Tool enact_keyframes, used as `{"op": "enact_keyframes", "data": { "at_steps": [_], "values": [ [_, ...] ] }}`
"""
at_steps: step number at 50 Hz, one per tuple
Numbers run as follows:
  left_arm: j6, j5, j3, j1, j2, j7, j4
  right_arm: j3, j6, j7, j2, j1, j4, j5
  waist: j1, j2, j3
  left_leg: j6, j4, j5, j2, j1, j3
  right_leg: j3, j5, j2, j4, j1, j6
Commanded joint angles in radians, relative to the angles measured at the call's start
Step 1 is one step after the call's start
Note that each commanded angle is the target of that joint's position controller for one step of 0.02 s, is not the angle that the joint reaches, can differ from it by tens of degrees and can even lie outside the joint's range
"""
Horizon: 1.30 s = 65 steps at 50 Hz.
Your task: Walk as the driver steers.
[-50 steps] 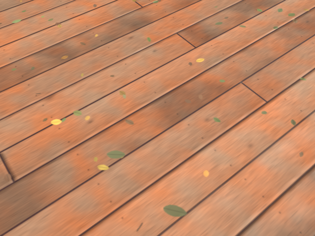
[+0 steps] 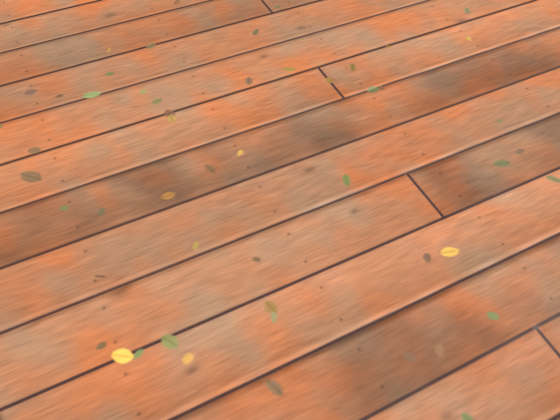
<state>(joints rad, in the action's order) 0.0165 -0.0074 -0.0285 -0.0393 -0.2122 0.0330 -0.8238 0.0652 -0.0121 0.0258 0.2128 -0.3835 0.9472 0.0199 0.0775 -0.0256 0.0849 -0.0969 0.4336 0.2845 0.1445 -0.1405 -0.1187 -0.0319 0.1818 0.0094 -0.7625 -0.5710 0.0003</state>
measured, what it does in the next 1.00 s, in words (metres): walks ahead, turning left: right foot, then left foot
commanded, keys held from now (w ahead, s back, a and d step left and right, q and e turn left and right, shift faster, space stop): s+q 0.10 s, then w+q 0.50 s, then w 0.10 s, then w+e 0.30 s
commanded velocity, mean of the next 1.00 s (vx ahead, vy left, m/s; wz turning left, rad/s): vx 0.30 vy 0.00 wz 0.38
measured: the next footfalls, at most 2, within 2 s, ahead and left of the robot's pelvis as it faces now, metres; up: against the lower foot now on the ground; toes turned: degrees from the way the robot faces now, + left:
right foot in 0.08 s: +0.16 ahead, -0.10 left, +0.00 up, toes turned +6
left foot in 0.54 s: +0.02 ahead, +0.07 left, +0.00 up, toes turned +21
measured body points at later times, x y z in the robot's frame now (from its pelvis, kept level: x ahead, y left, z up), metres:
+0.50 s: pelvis +0.05 -0.02 +0.01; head +0.04 -0.01 +0.46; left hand +0.05 +0.28 -0.11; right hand +0.22 -0.25 -0.11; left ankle -0.02 +0.06 -0.71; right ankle +0.12 -0.10 -0.74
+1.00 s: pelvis +0.23 +0.06 -0.02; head +0.26 +0.07 +0.42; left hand +0.32 +0.35 -0.13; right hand +0.28 -0.21 -0.16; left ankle -0.02 +0.06 -0.73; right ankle +0.37 +0.03 -0.74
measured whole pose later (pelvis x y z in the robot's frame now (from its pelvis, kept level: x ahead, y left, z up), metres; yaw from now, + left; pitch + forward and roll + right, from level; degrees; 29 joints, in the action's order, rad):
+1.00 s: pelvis +0.23 +0.06 -0.02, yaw +21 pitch +2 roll +0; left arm 0.03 -0.03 -0.03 -0.10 -0.26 -0.05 -0.73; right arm 0.03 -0.07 0.01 0.25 -0.46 0.94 0.03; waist 0.04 0.00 0.04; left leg -0.05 0.33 0.48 0.04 0.19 0.02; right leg 0.11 0.14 0.04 -0.57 -0.50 0.13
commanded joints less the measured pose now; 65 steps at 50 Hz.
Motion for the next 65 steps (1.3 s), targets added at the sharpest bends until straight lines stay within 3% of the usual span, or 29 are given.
{"op": "enact_keyframes", "data": {
  "at_steps": [1, 3, 4, 5, 6, 7, 8, 9, 11, 17, 23, 26, 27, 28, 29, 30, 33, 36, 44, 47, 49, 50, 51, 52, 53, 54, 56, 60, 65],
  "values": [
    [0.007, 0.010, -0.025, -0.073, -0.125, 0.017, 0.052, 0.042, 0.021, 0.015, 0.171, -0.004, -0.075, 0.007, -0.057, 0.138, -0.103, -0.067, 0.101, -1.001, -0.280, 0.108, -0.223, -0.030, 0.045, 0.011, 0.104, 0.083, 0.014],
    [0.016, 0.005, -0.030, -0.170, -0.140, 0.027, 0.036, 0.049, 0.027, 0.008, 0.184, 0.081, -0.114, -0.011, -0.119, 0.119, -0.109, -0.010, 0.203, -0.887, -0.215, 0.032, -0.228, -0.026, -0.104, 0.011, 0.347, 0.293, 0.034],
    [0.026, -0.001, -0.040, -0.214, -0.188, 0.037, 0.044, 0.041, 0.023, 0.004, 0.152, 0.070, -0.147, -0.028, -0.117, 0.003, -0.191, 0.040, 0.380, -0.576, -0.144, -0.076, -0.178, -0.138, -0.565, -0.148, 0.356, 0.502, 0.078],
    [0.011, 0.014, -0.039, -0.174, -0.236, 0.036, 0.079, 0.035, 0.031, 0.010, 0.079, -0.069, -0.149, -0.030, -0.034, -0.224, -0.273, 0.073, 0.659, 0.399, 0.054, -0.252, -0.025, -0.367, -1.281, -0.439, 0.268, 0.660, 0.221],
    [-0.006, 0.027, -0.038, -0.236, -0.212, 0.023, 0.078, 0.049, 0.046, 0.017, 0.152, -0.130, -0.125, -0.010, -0.054, -0.194, -0.393, 0.086, 0.823, 0.469, 0.031, -0.256, 0.023, -0.468, -1.164, -0.523, 0.336, 0.607, 0.324],
    [-0.016, 0.014, -0.027, -0.183, -0.161, 0.021, 0.097, 0.056, 0.061, 0.012, 0.178, -0.081, -0.110, 0.007, -0.035, -0.076, -0.316, 0.092, 0.881, 0.361, -0.023, -0.277, 0.009, -0.403, -0.711, -0.441, 0.391, 0.524, 0.304],
    [-0.026, 0.000, -0.014, -0.102, -0.113, 0.021, 0.114, 0.054, 0.071, -0.002, 0.171, -0.017, -0.117, 0.014, -0.026, -0.044, -0.204, 0.098, 0.838, 0.263, -0.064, -0.305, 0.021, -0.295, -0.259, -0.335, 0.456, 0.417, 0.241],
    [-0.032, -0.018, -0.011, -0.056, -0.107, 0.018, 0.127, 0.050, 0.079, -0.018, 0.161, 0.019, -0.130, 0.012, -0.021, -0.080, -0.143, 0.107, 0.788, 0.199, -0.088, -0.320, 0.033, -0.236, 0.075, -0.262, 0.518, 0.356, 0.189],
    [-0.028, -0.026, -0.025, -0.070, -0.147, 0.016, 0.121, 0.042, 0.082, -0.049, 0.154, 0.019, -0.138, 0.011, -0.033, -0.161, -0.101, 0.118, 0.747, 0.138, -0.087, -0.309, 0.082, -0.173, 0.259, -0.202, 0.590, 0.307, 0.164],
    [0.011, -0.013, -0.056, -0.173, -0.210, 0.002, 0.095, 0.026, 0.070, -0.089, 0.148, 0.110, -0.188, 0.018, -0.069, -0.108, -0.104, 0.091, 0.527, 0.132, -0.128, -0.310, 0.119, -0.138, 0.411, -0.280, 0.676, 0.377, 0.169],
    [-0.006, -0.021, -0.078, -0.164, -0.252, -0.013, 0.110, 0.010, 0.053, -0.113, 0.154, 0.084, -0.205, -0.003, -0.052, -0.122, -0.108, 0.005, 0.238, 0.193, -0.120, -0.057, 0.216, -0.001, 0.429, -0.299, 0.682, 0.243, 0.140],
    [-0.024, -0.020, -0.075, -0.089, -0.221, -0.022, 0.131, 0.003, 0.036, -0.096, 0.137, -0.104, -0.127, -0.002, 0.036, -0.015, -0.052, -0.052, -0.091, 0.095, -0.088, 0.167, 0.243, 0.150, 0.436, -0.215, 0.472, 0.091, 0.060],
    [-0.024, -0.019, -0.059, -0.103, -0.154, -0.032, 0.129, 0.013, 0.027, -0.080, 0.165, -0.145, -0.101, 0.003, 0.049, 0.206, -0.031, -0.076, -0.209, 0.268, -0.222, 0.233, -0.005, 0.253, 0.457, -0.116, 0.116, -0.059, 0.036],
    [-0.026, -0.027, -0.026, -0.086, -0.052, -0.039, 0.177, 0.019, 0.020, -0.068, 0.258, -0.096, -0.168, 0.008, 0.007, 0.270, -0.003, -0.144, -0.281, 0.563, -0.486, 0.197, -0.460, 0.189, 0.410, -0.025, -0.125, -0.282, -0.002],
    [-0.014, -0.030, -0.040, 0.031, -0.135, -0.045, 0.237, 0.038, 0.025, -0.041, 0.295, -0.043, -0.180, 0.011, 0.018, 0.173, 0.083, -0.217, -0.390, 0.649, -0.517, 0.061, -0.567, 0.046, 0.244, -0.047, -0.148, -0.365, -0.017],
    [0.001, -0.019, -0.052, 0.023, -0.181, -0.058, 0.232, 0.030, 0.019, -0.026, 0.266, 0.008, -0.185, 0.010, -0.027, 0.142, 0.107, -0.189, -0.399, 0.535, -0.467, 0.034, -0.487, 0.018, 0.124, -0.073, -0.156, -0.329, -0.025],
    [0.010, -0.046, -0.059, -0.117, -0.191, -0.076, 0.135, 0.013, -0.031, -0.032, 0.205, 0.010, -0.166, -0.009, -0.063, 0.121, 0.007, -0.119, -0.363, 0.124, -0.325, 0.119, -0.225, 0.053, -0.025, -0.074, -0.144, -0.199, -0.037],
    [0.001, -0.035, -0.048, -0.071, -0.145, -0.081, 0.144, 0.008, -0.055, -0.039, 0.185, -0.072, -0.123, -0.015, -0.042, 0.112, -0.009, -0.111, -0.331, -0.095, -0.309, 0.191, -0.143, 0.071, -0.077, -0.076, -0.144, -0.227, -0.028],
    [0.006, -0.023, -0.020, 0.105, -0.109, -0.101, 0.203, -0.004, -0.070, -0.021, 0.174, -0.143, -0.065, 0.007, 0.012, 0.134, 0.063, -0.080, -0.306, -0.480, -0.351, 0.251, 0.025, 0.124, -0.090, -0.050, 0.073, -0.168, 0.048],
    [0.009, -0.022, -0.022, 0.015, -0.118, -0.089, 0.182, -0.006, -0.076, -0.009, 0.193, -0.092, -0.056, 0.012, -0.048, 0.140, 0.016, -0.041, -0.187, -0.918, -0.355, 0.257, 0.110, 0.170, -0.031, 0.027, 0.155, 0.044, 0.118],
    [0.019, -0.020, -0.043, -0.239, -0.159, -0.071, 0.100, 0.000, -0.069, -0.002, 0.223, -0.068, -0.053, 0.021, -0.159, 0.143, -0.133, -0.014, 0.145, -1.157, -0.340, 0.262, 0.155, 0.182, 0.014, 0.099, 0.199, 0.300, 0.157],
    [0.028, -0.032, -0.057, -0.383, -0.188, -0.060, 0.056, 0.000, -0.069, 0.000, 0.228, -0.056, -0.061, 0.013, -0.227, 0.111, -0.212, 0.000, 0.381, -0.986, -0.313, 0.109, 0.187, 0.109, -0.003, 0.053, 0.242, 0.535, 0.187],
    [0.029, -0.047, -0.091, -0.482, -0.312, -0.048, 0.047, -0.021, -0.077, -0.009, 0.148, -0.099, -0.109, -0.014, -0.219, -0.091, -0.332, 0.042, 0.774, -0.508, -0.191, -0.213, 0.227, -0.336, 0.139, -0.226, 0.284, 0.812, 0.304],
    [0.022, -0.015, -0.093, -0.440, -0.318, -0.058, 0.037, -0.014, -0.087, -0.021, 0.155, -0.100, -0.124, -0.005, -0.162, -0.190, -0.392, 0.053, 0.999, 0.170, -0.036, -0.443, 0.098, -0.794, 0.063, -0.359, 0.465, 0.888, 0.395],
    [0.020, 0.005, -0.093, -0.345, -0.295, -0.061, 0.048, -0.014, -0.092, -0.025, 0.176, -0.009, -0.150, 0.009, -0.139, -0.088, -0.257, 0.041, 1.024, 0.102, -0.120, -0.523, 0.013, -0.671, 0.103, -0.329, 0.477, 0.777, 0.372],
    [0.020, 0.005, -0.080, -0.296, -0.239, -0.060, 0.058, -0.019, -0.103, -0.031, 0.181, 0.049, -0.166, 0.006, -0.130, -0.006, -0.156, 0.039, 0.964, 0.028, -0.167, -0.524, 0.031, -0.536, 0.044, -0.304, 0.497, 0.634, 0.352],
    [0.026, 0.001, -0.061, -0.261, -0.180, -0.054, 0.046, -0.022, -0.090, -0.034, 0.160, 0.076, -0.183, 0.021, -0.071, 0.046, -0.057, 0.054, 0.821, 0.011, -0.220, -0.451, 0.041, -0.379, -0.110, -0.212, 0.534, 0.429, 0.302],
    [0.050, 0.008, -0.063, -0.289, -0.197, -0.051, 0.032, -0.034, -0.038, -0.043, 0.122, 0.095, -0.208, 0.036, -0.045, 0.004, -0.058, 0.110, 0.658, -0.021, -0.235, -0.421, 0.087, -0.254, -0.218, -0.139, 0.580, 0.322, 0.298],
    [0.044, 0.014, -0.070, -0.372, -0.208, -0.047, 0.022, -0.045, -0.038, -0.052, 0.107, 0.321, -0.288, 0.027, -0.120, -0.025, -0.032, 0.151, 0.353, -0.259, -0.217, -0.474, 0.118, -0.225, -0.258, -0.082, 0.567, 0.365, 0.235]
  ]
}}
Keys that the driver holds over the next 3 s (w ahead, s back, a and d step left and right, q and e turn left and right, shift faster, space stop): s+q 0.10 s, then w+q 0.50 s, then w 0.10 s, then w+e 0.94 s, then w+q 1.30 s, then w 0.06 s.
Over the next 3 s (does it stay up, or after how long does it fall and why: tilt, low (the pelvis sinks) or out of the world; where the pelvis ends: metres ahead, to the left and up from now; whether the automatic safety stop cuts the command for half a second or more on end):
stays up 1.26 0.30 0.00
